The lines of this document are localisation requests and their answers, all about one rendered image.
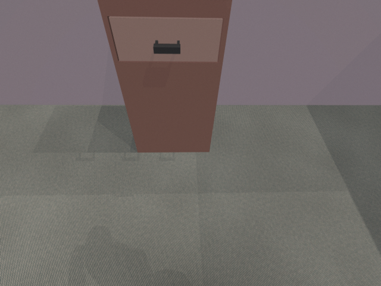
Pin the drawer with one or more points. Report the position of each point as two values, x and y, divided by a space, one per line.
134 37

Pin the cabinet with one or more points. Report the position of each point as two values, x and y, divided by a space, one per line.
171 105

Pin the handle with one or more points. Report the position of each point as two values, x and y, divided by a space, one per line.
166 48

